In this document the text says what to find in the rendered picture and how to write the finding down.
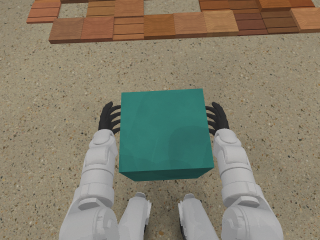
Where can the robot right thigh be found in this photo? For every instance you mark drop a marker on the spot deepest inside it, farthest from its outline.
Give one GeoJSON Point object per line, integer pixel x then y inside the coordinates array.
{"type": "Point", "coordinates": [194, 218]}

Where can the robot right forearm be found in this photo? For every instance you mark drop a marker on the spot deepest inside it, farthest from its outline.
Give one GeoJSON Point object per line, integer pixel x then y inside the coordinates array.
{"type": "Point", "coordinates": [238, 183]}

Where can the robot right hand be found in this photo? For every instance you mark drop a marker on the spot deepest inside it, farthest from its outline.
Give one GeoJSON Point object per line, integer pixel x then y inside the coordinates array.
{"type": "Point", "coordinates": [220, 118]}

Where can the left robot upper arm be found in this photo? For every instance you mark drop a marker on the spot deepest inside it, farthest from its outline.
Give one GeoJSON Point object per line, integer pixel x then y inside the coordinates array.
{"type": "Point", "coordinates": [98, 223]}

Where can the robot thigh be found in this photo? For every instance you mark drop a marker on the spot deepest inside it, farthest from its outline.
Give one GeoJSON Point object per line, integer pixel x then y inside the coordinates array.
{"type": "Point", "coordinates": [134, 219]}
{"type": "Point", "coordinates": [194, 218]}

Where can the right robot upper arm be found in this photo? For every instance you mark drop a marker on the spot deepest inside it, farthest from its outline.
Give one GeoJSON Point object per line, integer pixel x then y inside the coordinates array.
{"type": "Point", "coordinates": [248, 223]}

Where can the robot left thigh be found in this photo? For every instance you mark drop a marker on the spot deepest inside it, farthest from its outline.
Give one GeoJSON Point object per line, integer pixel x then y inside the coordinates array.
{"type": "Point", "coordinates": [134, 219]}

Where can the robot left hand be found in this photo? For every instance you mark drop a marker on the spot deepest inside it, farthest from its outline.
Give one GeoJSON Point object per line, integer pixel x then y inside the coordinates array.
{"type": "Point", "coordinates": [106, 118]}

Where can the robot left forearm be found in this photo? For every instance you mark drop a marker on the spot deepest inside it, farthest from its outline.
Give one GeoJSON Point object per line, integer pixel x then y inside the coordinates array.
{"type": "Point", "coordinates": [96, 183]}

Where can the carton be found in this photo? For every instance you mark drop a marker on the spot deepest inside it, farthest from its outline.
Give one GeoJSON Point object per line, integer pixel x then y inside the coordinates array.
{"type": "Point", "coordinates": [164, 135]}

